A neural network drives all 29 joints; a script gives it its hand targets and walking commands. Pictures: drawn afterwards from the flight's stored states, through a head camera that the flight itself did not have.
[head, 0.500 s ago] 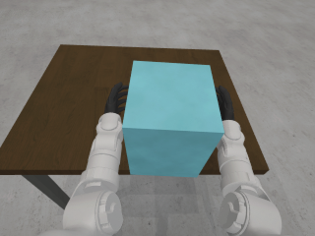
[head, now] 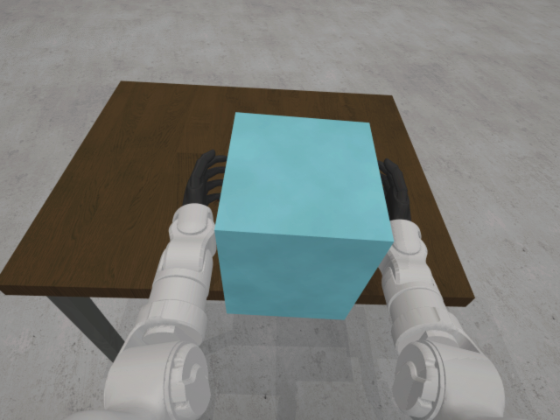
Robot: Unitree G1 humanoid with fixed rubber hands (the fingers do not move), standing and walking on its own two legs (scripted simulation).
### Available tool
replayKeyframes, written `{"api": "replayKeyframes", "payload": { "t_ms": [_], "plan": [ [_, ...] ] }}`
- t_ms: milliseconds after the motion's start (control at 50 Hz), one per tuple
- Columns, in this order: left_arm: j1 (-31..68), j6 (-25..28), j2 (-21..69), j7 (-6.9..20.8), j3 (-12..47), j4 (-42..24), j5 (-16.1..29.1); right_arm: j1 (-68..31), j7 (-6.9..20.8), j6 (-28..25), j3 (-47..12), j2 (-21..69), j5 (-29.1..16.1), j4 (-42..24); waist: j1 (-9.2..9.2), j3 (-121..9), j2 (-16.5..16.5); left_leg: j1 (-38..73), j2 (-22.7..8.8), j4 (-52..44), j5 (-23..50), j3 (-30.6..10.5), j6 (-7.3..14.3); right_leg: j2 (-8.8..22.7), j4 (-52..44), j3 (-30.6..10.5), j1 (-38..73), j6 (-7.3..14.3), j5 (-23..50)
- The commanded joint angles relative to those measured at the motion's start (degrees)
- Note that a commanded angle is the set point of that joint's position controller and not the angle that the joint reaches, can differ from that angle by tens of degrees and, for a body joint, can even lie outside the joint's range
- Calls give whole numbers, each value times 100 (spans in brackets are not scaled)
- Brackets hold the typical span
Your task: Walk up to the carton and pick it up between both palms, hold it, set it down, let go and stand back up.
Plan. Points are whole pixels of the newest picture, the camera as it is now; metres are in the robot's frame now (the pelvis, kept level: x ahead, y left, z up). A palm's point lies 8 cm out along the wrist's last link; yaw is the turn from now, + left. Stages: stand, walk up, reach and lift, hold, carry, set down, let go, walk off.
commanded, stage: reach and lift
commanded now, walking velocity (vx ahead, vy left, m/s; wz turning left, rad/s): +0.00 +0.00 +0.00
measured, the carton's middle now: (293, 223) +0.40 -0.01 +0.05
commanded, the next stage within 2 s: none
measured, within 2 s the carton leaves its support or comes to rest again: neither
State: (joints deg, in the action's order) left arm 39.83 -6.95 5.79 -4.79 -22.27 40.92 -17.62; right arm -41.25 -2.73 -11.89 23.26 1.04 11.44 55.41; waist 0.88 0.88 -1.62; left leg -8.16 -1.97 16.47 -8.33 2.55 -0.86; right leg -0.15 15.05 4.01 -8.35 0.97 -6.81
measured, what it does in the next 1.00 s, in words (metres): stands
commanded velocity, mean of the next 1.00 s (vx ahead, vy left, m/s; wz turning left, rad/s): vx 0.00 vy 0.00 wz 0.00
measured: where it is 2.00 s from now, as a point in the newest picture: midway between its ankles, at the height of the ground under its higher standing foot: outside the picture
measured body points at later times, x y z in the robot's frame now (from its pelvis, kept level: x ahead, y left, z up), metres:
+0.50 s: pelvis +0.00 +0.01 +0.00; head -0.01 +0.04 +0.45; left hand +0.41 +0.15 +0.13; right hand +0.40 -0.15 +0.13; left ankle +0.00 +0.13 -0.75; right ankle +0.01 -0.11 -0.75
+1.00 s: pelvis -0.01 +0.01 +0.00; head -0.04 +0.03 +0.45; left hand +0.39 +0.15 +0.19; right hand +0.39 -0.15 +0.18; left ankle +0.00 +0.13 -0.75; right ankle +0.01 -0.10 -0.75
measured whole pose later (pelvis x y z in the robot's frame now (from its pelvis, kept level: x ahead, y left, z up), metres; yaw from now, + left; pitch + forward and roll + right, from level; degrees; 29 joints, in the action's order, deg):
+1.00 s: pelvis -0.01 +0.01 +0.00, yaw +2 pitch -7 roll -1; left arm 43.7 -32.3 3.0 -2.8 -18.2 22.7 -18.2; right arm -45.7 -7.3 7.0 9.8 -2.3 -5.8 44.6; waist 5.0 2.3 -3.2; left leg -2.3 -1.0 18.1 -9.0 1.1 -0.1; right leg 0.7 14.9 5.2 -1.0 0.1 -7.0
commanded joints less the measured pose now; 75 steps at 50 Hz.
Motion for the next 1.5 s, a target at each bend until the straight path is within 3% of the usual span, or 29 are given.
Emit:
{"api": "replayKeyframes", "payload": {
  "t_ms": [0,80,140,160,200,220,240,260,280,340,400,420,440,460,480,580,660,740,800,900,960,1000,1060,1120,1160,1280,1380,1420,1480],
  "plan": [
    [4455,405,2814,526,2069,-751,316,-4297,702,-328,-1735,2812,225,-801,-21,-3712,-11,446,131,-27,798,288,-5,17,263,154,1389,-273,1682],
    [4250,119,2778,514,2034,-590,272,-4253,689,-55,-1700,2676,56,-567,-23,-3354,81,742,126,-9,650,284,-3,-58,127,164,1117,-255,1117],
    [4099,-192,2817,605,2054,-537,336,-4216,607,128,-1764,2641,-169,-543,103,-2989,24,779,176,-41,851,220,-22,-48,68,135,1220,-281,1263],
    [4606,-163,2836,648,2015,-765,390,-4602,601,44,-1665,2643,-96,-745,73,-3197,-30,660,169,-66,632,275,-17,-57,89,191,1251,-279,1094],
    [3979,-405,2661,685,1836,-539,218,-4153,602,284,-1815,2621,-232,-490,14,-2632,-26,738,203,-90,778,244,26,-47,45,124,1390,-276,1218],
    [4203,-432,2676,747,1809,-704,202,-4338,578,235,-1737,2568,-191,-620,49,-2566,-71,637,211,-123,826,254,15,-47,69,156,1455,-331,1338],
    [3774,-633,2528,793,1638,-406,60,-4129,558,402,-1798,2535,-318,-400,-13,-2111,-76,701,250,-139,666,264,52,-43,4,97,1538,-345,1214],
    [3900,-622,2614,871,1616,-684,107,-4349,521,309,-1808,2516,-297,-784,11,-2401,-210,614,269,-169,694,295,70,-55,63,128,1643,-417,1299],
    [3477,-814,2518,890,1609,-558,32,-4011,480,498,-1965,2572,-519,-528,12,-2083,-41,702,278,-130,874,242,78,-29,66,52,1780,-391,1535],
    [3630,-965,2697,953,1895,-1124,176,-4245,395,496,-2267,2540,-817,-1041,96,-2448,23,1011,283,74,1583,153,-38,-102,132,138,1784,-394,2038],
    [3506,-1025,2961,893,2384,-1611,330,-4204,356,491,-2594,2569,-1060,-1336,240,-2795,246,1688,267,370,2411,47,-247,-221,140,242,1608,-299,2355],
    [4013,-934,3077,886,2598,-2008,512,-4523,343,371,-2603,2581,-1023,-1750,322,-3331,162,1689,277,413,2521,34,-285,-240,126,267,1553,-327,2378],
    [3699,-1016,3043,825,2757,-1942,474,-4247,327,472,-2752,2601,-1167,-1666,343,-3175,367,1861,265,496,2757,-48,-302,-261,153,246,1492,-283,2500],
    [4164,-908,3233,785,2945,-2402,648,-4714,330,306,-2787,2617,-1148,-2166,371,-3767,294,1858,224,542,2907,-66,-372,-302,166,331,1431,-269,2467],
    [4051,-923,3162,725,3025,-2315,625,-4493,327,418,-2878,2624,-1195,-2029,402,-3575,404,1837,274,593,2839,-91,-344,-298,150,261,1310,-246,2334],
    [3955,-1194,3162,712,3247,-2554,694,-4476,241,661,-3137,2581,-1434,-2351,468,-3304,288,1804,243,505,2434,-180,-290,-289,126,248,1242,-309,1946],
    [3671,-1785,2975,830,2930,-2040,566,-4557,168,1136,-3005,2452,-1515,-2121,400,-2182,209,1333,262,137,1146,-172,-135,-222,-61,233,1101,-309,739],
    [3722,-2117,2667,999,2439,-1760,405,-4655,169,1407,-2856,2536,-1512,-1926,322,-1797,-155,835,289,-161,397,-74,111,-113,-83,161,1279,-380,430],
    [4110,-2122,2761,1045,2554,-2211,604,-5159,114,1386,-3055,2693,-1746,-2555,348,-2598,-13,956,373,28,876,-80,67,-141,55,156,1606,-459,1079],
    [4156,-2186,2901,974,2772,-2459,593,-5012,79,1556,-3208,2708,-1912,-2523,436,-2905,279,1503,375,239,1557,-109,-106,-244,46,216,1469,-380,1291],
    [3972,-2302,2787,1017,2722,-2616,572,-4877,-9,1684,-3390,2741,-1976,-2650,456,-2797,62,1457,392,245,1585,-131,-57,-257,97,192,1638,-448,1530],
    [3943,-2353,2715,1052,2733,-2751,597,-4836,-50,1739,-3511,2835,-2119,-2802,455,-2672,130,1384,418,284,1748,-129,-54,-249,130,141,1734,-470,1835],
    [3937,-2527,2623,1111,2641,-2897,505,-4813,-91,1922,-3624,2798,-2213,-2804,435,-2455,151,1310,452,189,1425,-94,-3,-230,94,131,1825,-471,1511],
    [3982,-2706,2590,1201,2589,-2791,456,-4791,-119,2062,-3470,2702,-2162,-2604,532,-1969,40,1299,417,69,1084,-68,0,-267,-33,190,1561,-427,937],
    [4263,-2718,2613,1232,2688,-2913,572,-5074,-98,2038,-3436,2837,-2209,-2888,528,-2095,32,1090,404,-5,756,-61,47,-244,-50,176,1545,-398,655],
    [4757,-2753,2865,1012,3087,-3137,878,-5613,-48,2137,-3592,2970,-2341,-3322,556,-2843,250,1322,362,161,964,-170,-33,-287,31,157,1222,-327,564],
    [4509,-2959,2711,1010,2698,-2649,736,-5515,-16,2344,-3346,2826,-2288,-2867,433,-2410,139,1078,278,-36,350,-160,79,-271,-43,150,1203,-330,149],
    [4534,-3043,2622,1070,2546,-2467,662,-5516,-19,2425,-3239,2784,-2239,-2603,480,-2192,175,912,320,-127,116,-113,107,-230,-58,103,1225,-327,22],
    [4507,-3099,2506,1150,2512,-2700,624,-5448,-74,2481,-3404,2843,-2387,-2650,439,-2483,185,1019,388,21,697,-52,86,-251,26,82,1568,-397,589]
  ]
}}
